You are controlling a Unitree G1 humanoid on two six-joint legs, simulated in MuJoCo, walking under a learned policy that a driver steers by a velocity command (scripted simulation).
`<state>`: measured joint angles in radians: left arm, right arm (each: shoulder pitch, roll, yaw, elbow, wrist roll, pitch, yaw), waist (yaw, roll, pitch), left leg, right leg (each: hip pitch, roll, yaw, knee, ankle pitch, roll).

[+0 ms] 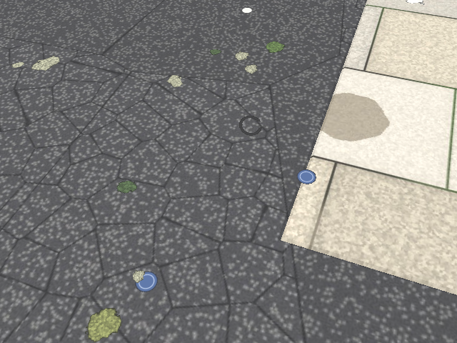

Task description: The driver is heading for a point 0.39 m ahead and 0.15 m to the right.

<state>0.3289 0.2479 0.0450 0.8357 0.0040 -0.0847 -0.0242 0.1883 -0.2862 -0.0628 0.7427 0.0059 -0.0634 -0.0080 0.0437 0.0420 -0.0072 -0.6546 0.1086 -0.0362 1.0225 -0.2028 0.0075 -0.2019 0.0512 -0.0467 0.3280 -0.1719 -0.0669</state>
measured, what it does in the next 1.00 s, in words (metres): walks ahead, turning right: left foot, then right foot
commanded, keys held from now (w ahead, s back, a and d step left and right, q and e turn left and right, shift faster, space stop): w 0.08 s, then w+e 0.42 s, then no key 0.50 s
